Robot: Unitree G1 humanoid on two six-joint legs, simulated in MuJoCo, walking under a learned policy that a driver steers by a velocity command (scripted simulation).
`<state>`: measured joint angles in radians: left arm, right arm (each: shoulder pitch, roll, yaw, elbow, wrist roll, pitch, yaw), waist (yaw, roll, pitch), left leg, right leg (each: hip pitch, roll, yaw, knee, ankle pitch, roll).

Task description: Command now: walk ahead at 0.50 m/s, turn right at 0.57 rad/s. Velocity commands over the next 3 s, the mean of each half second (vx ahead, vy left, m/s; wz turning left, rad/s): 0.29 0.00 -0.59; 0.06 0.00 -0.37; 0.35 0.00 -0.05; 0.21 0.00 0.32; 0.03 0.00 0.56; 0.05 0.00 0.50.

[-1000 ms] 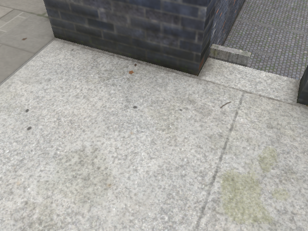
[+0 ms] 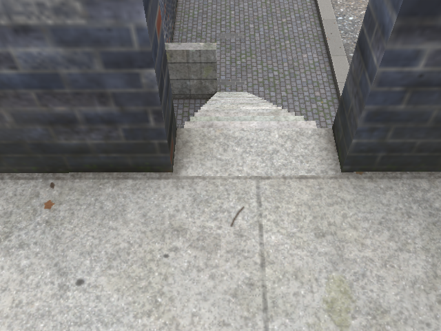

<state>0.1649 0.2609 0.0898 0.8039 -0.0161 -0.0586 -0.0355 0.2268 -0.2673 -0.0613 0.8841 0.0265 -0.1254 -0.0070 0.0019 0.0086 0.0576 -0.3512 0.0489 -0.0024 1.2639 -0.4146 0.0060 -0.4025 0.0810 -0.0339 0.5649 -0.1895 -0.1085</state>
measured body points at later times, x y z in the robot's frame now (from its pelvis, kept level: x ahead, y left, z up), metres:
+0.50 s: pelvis +0.22 +0.03 +0.00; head +0.26 +0.03 +0.45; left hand +0.40 +0.28 -0.11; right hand +0.33 -0.27 -0.08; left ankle +0.35 +0.10 -0.73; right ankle +0.11 -0.07 -0.63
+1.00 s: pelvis +0.23 -0.02 +0.02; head +0.23 -0.05 +0.47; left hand +0.48 +0.14 -0.07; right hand +0.20 -0.32 -0.11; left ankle +0.30 +0.12 -0.67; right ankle +0.19 -0.10 -0.73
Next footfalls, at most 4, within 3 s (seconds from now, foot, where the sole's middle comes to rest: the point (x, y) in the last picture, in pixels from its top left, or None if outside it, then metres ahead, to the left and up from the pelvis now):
0.36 left None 0.38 0.09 -0.76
0.80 right None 0.22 -0.12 -0.76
1.22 left None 0.35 0.07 -0.76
1.66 right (339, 303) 0.53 -0.31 -0.76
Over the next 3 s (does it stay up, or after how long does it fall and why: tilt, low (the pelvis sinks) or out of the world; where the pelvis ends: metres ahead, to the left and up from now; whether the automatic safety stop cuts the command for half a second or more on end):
stays up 0.57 -0.09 0.01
